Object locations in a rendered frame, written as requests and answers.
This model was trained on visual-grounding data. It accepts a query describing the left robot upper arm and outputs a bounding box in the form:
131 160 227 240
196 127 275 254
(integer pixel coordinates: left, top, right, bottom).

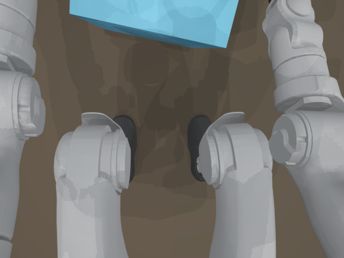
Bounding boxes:
0 70 46 258

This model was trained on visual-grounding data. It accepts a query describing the carton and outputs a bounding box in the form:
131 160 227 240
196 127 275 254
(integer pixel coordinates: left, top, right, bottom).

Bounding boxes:
69 0 239 48

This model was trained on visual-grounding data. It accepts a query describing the robot left shin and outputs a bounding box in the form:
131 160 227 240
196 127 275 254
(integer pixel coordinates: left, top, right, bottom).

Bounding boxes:
54 112 126 182

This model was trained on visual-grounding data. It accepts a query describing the right robot upper arm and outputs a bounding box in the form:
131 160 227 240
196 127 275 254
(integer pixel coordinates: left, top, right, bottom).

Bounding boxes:
269 110 344 258

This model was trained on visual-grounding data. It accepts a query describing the robot right forearm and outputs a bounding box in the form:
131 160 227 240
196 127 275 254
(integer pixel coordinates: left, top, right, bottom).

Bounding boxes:
262 0 344 114

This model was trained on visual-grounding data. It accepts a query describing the robot left forearm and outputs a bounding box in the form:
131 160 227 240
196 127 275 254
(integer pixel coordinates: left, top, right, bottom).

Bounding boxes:
0 0 38 77

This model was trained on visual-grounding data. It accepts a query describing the right robot thigh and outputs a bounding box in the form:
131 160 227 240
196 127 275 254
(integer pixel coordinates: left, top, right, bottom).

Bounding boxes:
202 123 276 258

